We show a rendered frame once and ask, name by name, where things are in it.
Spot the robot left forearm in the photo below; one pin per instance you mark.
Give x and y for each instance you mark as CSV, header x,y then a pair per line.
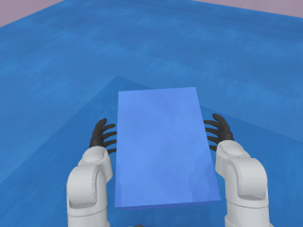
x,y
86,189

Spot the robot right forearm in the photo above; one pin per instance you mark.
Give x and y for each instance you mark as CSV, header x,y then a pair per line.
x,y
246,186

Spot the robot left hand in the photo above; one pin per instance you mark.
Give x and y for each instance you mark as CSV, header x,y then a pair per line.
x,y
98,137

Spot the carton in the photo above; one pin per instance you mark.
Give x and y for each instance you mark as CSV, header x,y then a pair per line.
x,y
163,159

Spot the robot right hand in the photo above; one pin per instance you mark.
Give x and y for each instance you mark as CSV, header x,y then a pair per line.
x,y
223,130

